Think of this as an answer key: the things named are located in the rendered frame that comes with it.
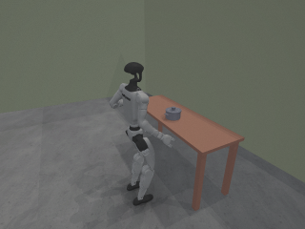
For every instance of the robot right forearm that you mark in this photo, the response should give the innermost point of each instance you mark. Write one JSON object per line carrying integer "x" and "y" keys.
{"x": 149, "y": 129}

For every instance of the robot left forearm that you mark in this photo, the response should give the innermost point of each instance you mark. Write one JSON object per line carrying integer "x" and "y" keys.
{"x": 120, "y": 103}

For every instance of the lid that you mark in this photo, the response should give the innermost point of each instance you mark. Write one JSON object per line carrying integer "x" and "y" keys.
{"x": 171, "y": 111}

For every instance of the pot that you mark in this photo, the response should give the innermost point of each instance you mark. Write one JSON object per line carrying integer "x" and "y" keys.
{"x": 172, "y": 117}

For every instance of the robot right upper arm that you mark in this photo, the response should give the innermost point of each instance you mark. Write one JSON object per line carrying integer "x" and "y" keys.
{"x": 142, "y": 100}

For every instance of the table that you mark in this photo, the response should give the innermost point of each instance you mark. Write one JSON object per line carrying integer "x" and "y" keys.
{"x": 200, "y": 133}

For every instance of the humanoid robot torso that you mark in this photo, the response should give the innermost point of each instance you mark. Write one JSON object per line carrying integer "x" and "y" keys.
{"x": 130, "y": 108}

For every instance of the robot left upper arm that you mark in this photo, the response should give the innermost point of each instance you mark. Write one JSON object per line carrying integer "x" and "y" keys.
{"x": 117, "y": 96}

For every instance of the robot right thigh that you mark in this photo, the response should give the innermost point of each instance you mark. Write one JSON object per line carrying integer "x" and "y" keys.
{"x": 145, "y": 146}

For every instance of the robot right hand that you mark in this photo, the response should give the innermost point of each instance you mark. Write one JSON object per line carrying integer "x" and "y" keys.
{"x": 167, "y": 140}

